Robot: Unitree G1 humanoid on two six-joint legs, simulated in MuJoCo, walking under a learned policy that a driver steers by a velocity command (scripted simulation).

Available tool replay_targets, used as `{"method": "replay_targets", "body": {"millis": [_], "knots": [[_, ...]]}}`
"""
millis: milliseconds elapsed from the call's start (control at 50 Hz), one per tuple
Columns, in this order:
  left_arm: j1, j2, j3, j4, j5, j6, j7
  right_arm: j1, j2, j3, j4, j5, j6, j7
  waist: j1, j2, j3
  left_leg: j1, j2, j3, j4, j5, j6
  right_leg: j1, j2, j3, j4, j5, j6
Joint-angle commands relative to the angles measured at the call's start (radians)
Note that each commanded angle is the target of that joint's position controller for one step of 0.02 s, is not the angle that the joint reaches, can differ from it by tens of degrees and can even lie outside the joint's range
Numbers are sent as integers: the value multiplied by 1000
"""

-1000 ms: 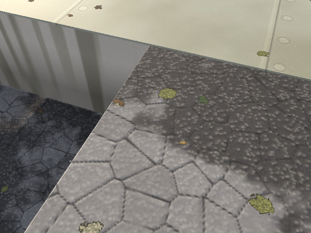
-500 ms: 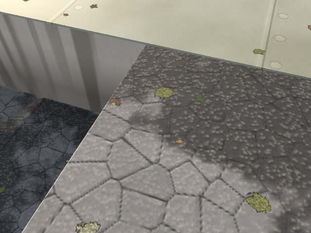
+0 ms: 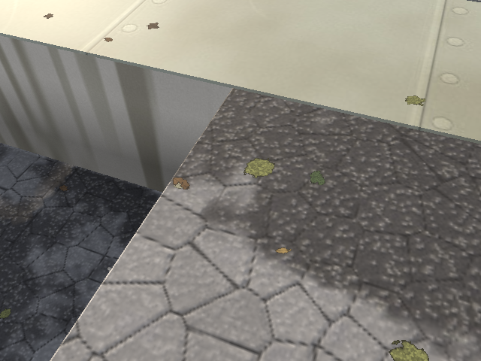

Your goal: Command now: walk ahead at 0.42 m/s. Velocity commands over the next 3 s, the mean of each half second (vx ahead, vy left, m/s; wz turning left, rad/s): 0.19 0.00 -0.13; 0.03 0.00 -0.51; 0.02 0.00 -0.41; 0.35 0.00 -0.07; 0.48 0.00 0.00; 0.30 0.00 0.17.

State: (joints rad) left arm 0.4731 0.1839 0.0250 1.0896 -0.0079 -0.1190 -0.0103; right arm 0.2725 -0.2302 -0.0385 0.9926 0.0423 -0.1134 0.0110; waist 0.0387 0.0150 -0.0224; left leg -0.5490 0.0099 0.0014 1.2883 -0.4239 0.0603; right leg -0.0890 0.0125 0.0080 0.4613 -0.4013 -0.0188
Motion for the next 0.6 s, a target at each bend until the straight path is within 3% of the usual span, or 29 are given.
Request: {"method": "replay_targets", "body": {"millis": [20,60,80,100,120,160,200,220,240,260,280,300,320,340,360,380,420,500,600], "knots": [[103,72,-7,-6,4,27,12,-177,-20,-1,-144,-9,-22,18,6,-80,156,-465,100,-9,-48,100,6,215,-278,271,-279,468,-174],[-10,100,-9,-56,14,38,34,-224,8,14,-174,-18,-12,26,-26,-80,189,-234,65,46,-330,266,-27,-26,-184,109,-321,570,-134],[-22,130,-4,-69,14,38,42,-256,18,20,-188,-26,-9,28,-25,-87,172,-58,32,73,-485,373,-36,-133,-139,40,-334,600,-116],[18,170,6,-63,10,33,48,-283,8,17,-201,-27,-3,27,-15,-121,144,60,-1,86,-553,442,-47,-162,-146,41,-353,629,-121],[37,199,14,-55,2,29,51,-283,-19,9,-210,-22,4,24,-29,-146,128,120,-16,74,-600,478,-47,-142,-169,49,-349,660,-119],[26,194,19,-53,-12,26,53,-246,-82,-14,-203,-16,13,13,-70,-159,93,189,-40,43,-704,518,-26,-37,-187,52,-265,787,-90],[-4,182,20,-62,-4,37,49,-65,-135,-46,-133,-26,11,7,-160,-149,-18,371,-73,43,-753,546,16,42,-169,36,-30,942,-45],[5,173,17,-67,2,42,43,14,-163,-56,-104,-32,13,5,-194,-121,-66,500,-28,24,-779,670,39,-3,-133,21,140,884,-12],[94,103,-2,-83,37,42,37,94,-245,-66,-84,-63,15,3,-155,80,-204,780,197,-200,-673,1101,123,-217,-43,-7,462,412,21],[285,-20,-31,-38,5,40,31,106,-234,-49,-82,-84,19,15,-82,297,-432,935,441,-572,-780,1222,319,-357,100,95,830,-298,56],[262,69,-7,-24,-13,41,26,29,-176,-39,-101,-59,26,24,-80,162,-405,758,393,-574,-876,961,293,-331,55,194,917,-251,50],[116,108,9,-67,-29,53,30,-104,-136,-27,-123,-38,28,24,-63,92,-206,582,351,-414,-913,758,243,-412,4,122,907,-197,50],[23,123,18,-91,-23,68,44,-180,-96,-11,-132,-36,26,21,-44,6,-118,426,306,-320,-961,641,198,-397,-44,98,853,-131,52],[-2,124,30,-100,-17,89,59,-223,-76,-4,-129,-47,23,19,-20,15,-69,297,273,-235,-1001,555,170,-346,-76,97,796,-89,51],[5,119,37,-109,-13,110,66,-241,-81,-6,-119,-65,22,16,3,62,-44,195,241,-173,-1036,479,154,-275,-91,85,759,-61,47],[3,116,43,-120,-11,121,71,-244,-89,-10,-113,-76,22,10,10,85,-28,146,227,-137,-1059,452,163,-253,-83,63,747,-42,46],[-18,113,54,-152,-8,130,80,-225,-120,-19,-104,-79,25,-13,13,84,-23,140,243,-109,-1084,421,198,-284,-84,48,693,-40,47],[-133,139,70,-227,-3,151,76,-214,-170,-42,-114,-60,51,-61,-9,69,-44,221,302,-119,-1119,249,220,-381,-115,36,588,15,53],[-193,139,74,-270,-3,158,52,-225,-199,-57,-131,-47,84,-78,-14,68,-47,242,296,-23,-1115,206,187,-310,-96,-28,418,41,40]]}}
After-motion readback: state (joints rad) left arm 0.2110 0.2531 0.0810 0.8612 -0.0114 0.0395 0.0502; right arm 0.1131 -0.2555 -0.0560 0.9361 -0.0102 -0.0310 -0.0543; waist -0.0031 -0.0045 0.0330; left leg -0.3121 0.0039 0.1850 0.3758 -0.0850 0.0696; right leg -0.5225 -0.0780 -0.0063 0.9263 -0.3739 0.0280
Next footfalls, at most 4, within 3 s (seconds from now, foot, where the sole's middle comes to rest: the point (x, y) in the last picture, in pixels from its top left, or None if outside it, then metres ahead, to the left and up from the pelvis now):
0.22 left None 0.31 0.12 -0.77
0.72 right None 0.20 -0.10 -0.77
1.22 left None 0.32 0.09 -0.77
1.58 right None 0.17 -0.10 -0.77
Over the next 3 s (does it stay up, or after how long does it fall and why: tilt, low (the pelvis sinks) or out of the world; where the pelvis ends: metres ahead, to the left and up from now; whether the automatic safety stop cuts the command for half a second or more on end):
stays up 0.79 -0.32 0.00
